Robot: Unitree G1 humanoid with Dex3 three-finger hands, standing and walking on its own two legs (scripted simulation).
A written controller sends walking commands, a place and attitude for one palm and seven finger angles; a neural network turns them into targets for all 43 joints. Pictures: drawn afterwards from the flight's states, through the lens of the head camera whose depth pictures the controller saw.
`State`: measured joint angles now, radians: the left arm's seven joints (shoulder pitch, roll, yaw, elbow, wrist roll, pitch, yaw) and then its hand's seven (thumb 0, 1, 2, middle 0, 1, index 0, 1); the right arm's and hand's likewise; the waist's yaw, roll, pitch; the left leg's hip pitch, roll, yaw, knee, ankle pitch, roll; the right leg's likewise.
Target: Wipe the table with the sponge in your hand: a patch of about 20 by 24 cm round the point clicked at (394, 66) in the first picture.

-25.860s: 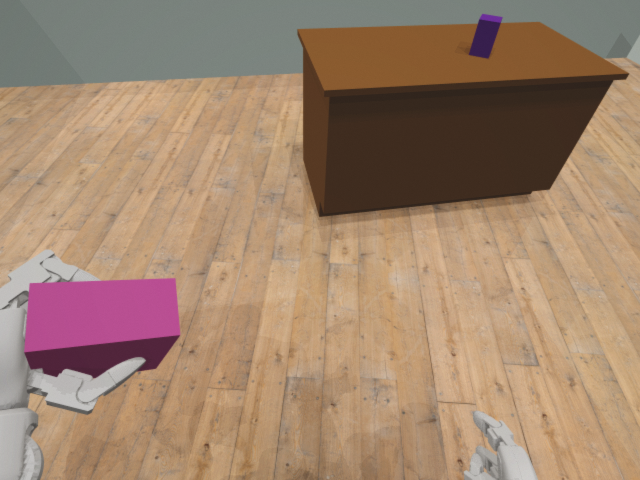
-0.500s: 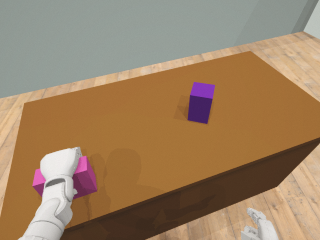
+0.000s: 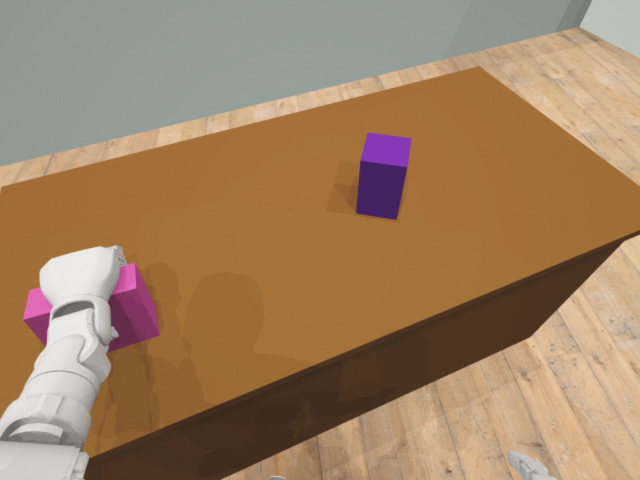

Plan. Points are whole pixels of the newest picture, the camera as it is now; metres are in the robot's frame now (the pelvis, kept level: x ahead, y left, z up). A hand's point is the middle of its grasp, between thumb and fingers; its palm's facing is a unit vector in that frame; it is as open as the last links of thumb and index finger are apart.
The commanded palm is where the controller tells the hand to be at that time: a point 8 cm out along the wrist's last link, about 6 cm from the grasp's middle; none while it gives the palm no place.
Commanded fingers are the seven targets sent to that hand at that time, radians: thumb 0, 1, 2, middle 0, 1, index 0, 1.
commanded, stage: wipe forward along the first lane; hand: left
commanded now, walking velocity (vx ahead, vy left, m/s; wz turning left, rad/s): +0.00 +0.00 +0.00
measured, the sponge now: (103, 321) +0.32 +0.34 -0.04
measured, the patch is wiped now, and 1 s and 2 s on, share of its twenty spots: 0.20 0.30 0.60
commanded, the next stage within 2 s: slide across to the middle lane in 0.72 s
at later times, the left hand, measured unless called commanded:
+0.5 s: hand (99, 274) +0.38 +0.35 +0.00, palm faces -0.14 +0.03 -0.99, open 9.7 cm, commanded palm +0.37 +0.34 +0.02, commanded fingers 0.00 0.10 1.30 -1.20 -1.60 -1.20 -1.60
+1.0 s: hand (100, 249) +0.43 +0.37 +0.00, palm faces -0.15 +0.04 -0.99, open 9.7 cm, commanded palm +0.42 +0.33 +0.04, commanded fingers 0.00 0.10 1.30 -1.20 -1.60 -1.20 -1.60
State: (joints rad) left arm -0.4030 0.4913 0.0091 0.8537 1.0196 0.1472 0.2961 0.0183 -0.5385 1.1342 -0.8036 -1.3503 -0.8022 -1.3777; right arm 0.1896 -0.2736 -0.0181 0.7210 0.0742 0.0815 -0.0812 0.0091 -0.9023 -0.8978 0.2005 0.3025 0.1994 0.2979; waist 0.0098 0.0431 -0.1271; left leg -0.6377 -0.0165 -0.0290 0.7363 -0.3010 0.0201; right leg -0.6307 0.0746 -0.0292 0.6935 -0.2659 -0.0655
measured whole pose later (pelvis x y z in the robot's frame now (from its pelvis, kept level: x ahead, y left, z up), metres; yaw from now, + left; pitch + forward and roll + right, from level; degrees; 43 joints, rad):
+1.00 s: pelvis +0.01 +0.03 -0.01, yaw -1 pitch +18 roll -3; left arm -0.72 0.57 -0.02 1.13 1.05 0.13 0.32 0.02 -0.55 1.16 -0.80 -1.35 -0.80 -1.41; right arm 0.27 -0.26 -0.02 0.75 0.06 0.11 -0.04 0.01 -0.90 -0.90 0.20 0.30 0.20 0.30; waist -0.04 0.04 -0.16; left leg -0.79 -0.03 -0.03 0.81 -0.34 0.06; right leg -0.75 0.07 -0.03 0.71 -0.28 -0.02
